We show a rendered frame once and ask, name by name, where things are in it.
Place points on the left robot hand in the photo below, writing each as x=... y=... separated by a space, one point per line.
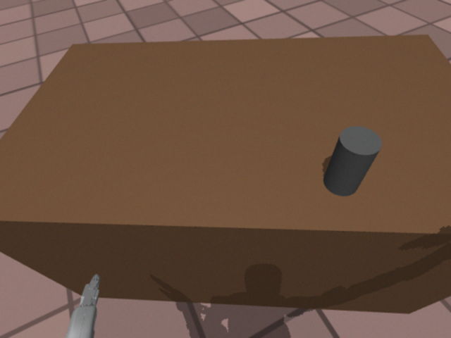
x=83 y=319

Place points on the can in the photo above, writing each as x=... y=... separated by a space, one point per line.
x=355 y=151

